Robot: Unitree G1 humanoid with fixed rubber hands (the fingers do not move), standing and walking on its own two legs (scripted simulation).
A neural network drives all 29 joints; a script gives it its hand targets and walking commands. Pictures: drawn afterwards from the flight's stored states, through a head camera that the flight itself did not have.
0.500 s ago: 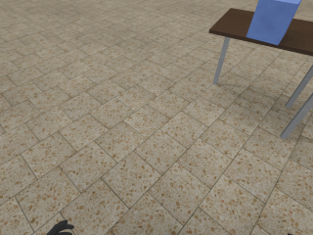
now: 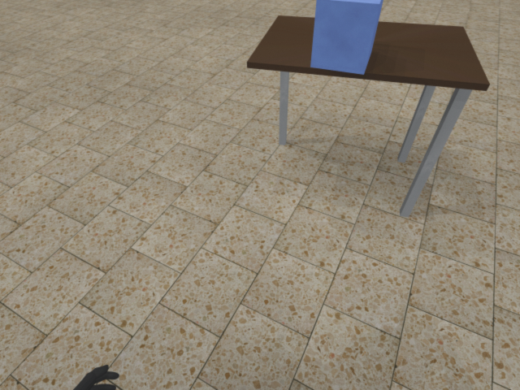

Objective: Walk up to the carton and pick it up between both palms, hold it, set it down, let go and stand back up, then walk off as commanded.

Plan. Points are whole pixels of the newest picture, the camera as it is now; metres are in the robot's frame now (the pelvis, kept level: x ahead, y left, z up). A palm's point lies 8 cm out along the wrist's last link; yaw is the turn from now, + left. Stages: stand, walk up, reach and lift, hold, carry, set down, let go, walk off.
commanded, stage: walk up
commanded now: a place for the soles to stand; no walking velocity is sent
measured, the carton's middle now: (346, 28) +1.21 -0.28 +0.07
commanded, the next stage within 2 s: none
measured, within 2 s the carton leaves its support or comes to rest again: neither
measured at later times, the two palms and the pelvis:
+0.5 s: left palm (110, 299) +0.31 +0.31 -0.07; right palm out of the picture +0.15 -0.31 -0.06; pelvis +0.16 +0.02 +0.01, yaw -6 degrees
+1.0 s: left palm (142, 243) +0.44 +0.28 -0.08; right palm (463, 291) +0.32 -0.35 -0.08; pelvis +0.29 -0.01 +0.00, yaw -10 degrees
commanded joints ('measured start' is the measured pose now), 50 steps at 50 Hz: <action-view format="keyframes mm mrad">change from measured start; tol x32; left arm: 1 37 277 98 6 -40 -36 35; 50 -7 190 59 -20 -21 -39 47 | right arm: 1 -4 -203 -107 -53 -16 -23 6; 50 216 -238 -150 26 -24 -48 0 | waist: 1 22 -107 25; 27 -40 187 -37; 32 140 -323 -109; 50 -99 91 -150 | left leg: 1 -159 0 -74 -86 86 0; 8 -46 -49 -39 -320 151 4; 12 641 119 -343 -683 -9 91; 14 501 380 -700 -862 -274 176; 20 431 217 -206 -754 281 202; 27 219 209 -63 -692 134 180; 33 -431 -78 -79 179 -62 20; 46 -105 -36 -62 -280 133 -4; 50 498 -72 -81 -554 125 45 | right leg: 1 35 -204 429 -435 -238 -197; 9 -31 -189 374 -338 -179 -182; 14 -443 14 128 502 -144 4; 30 240 -2 -90 -139 8 -1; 32 449 -253 531 -369 -300 -118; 45 13 -235 438 -435 -374 -191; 50 -240 -90 156 71 -160 -96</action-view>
